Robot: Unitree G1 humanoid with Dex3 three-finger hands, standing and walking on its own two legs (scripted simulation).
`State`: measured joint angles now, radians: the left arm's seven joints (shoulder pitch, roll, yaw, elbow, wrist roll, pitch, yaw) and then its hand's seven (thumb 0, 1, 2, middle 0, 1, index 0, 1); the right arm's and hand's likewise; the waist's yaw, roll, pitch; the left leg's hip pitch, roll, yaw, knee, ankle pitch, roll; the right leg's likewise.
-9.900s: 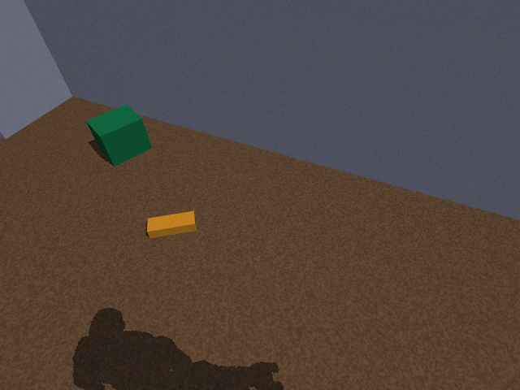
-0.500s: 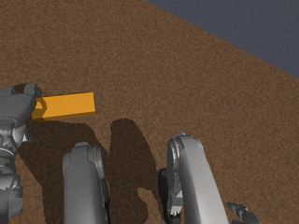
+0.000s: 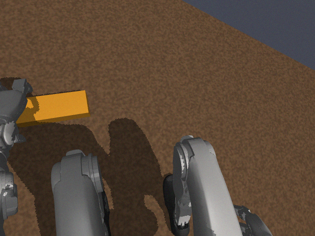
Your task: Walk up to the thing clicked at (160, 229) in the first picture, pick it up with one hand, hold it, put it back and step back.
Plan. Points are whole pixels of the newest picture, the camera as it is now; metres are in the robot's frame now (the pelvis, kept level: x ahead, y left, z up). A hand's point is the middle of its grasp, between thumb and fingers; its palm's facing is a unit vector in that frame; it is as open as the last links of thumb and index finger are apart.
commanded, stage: rise first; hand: left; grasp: from above
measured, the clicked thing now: (53, 108) +0.49 +0.29 -0.31
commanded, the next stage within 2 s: none
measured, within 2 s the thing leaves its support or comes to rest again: neither
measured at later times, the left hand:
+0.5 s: hand (22, 115) +0.43 +0.33 -0.19, palm faces -0.45 -0.09 -0.89, open 14.1 cm
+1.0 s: hand (26, 113) +0.44 +0.32 -0.20, palm faces -0.45 -0.09 -0.89, open 14.1 cm
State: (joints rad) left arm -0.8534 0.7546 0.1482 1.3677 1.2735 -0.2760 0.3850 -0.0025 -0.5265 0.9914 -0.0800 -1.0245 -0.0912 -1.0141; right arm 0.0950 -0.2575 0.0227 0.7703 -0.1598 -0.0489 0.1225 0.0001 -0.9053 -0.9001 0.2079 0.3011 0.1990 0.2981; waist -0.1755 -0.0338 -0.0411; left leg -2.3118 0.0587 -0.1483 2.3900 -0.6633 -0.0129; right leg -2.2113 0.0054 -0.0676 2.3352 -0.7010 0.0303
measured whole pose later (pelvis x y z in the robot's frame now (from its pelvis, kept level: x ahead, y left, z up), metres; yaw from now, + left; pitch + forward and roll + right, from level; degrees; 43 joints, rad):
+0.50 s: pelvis +0.00 +0.00 -0.01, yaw -1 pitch +32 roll -8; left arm -0.87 0.80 0.16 1.41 1.27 -0.27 0.40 0.00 -0.53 0.99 -0.08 -1.03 -0.09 -1.02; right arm 0.12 -0.27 0.06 0.77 -0.17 -0.05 0.14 0.00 -0.90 -0.90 0.21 0.30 0.20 0.30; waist -0.21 -0.04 -0.01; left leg -2.34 0.06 -0.17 2.44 -0.67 -0.01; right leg -2.23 0.01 -0.08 2.37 -0.70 0.03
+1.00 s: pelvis +0.00 +0.00 -0.02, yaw -2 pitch +32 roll -9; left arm -0.91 0.83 0.17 1.46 1.29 -0.28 0.42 0.00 -0.55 1.02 -0.09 -1.01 -0.08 -1.02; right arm 0.11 -0.28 0.09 0.76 -0.19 -0.06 0.15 0.00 -0.90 -0.90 0.21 0.30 0.20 0.30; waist -0.24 -0.05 0.01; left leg -2.36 0.05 -0.19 2.46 -0.67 -0.02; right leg -2.24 0.02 -0.09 2.38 -0.70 0.04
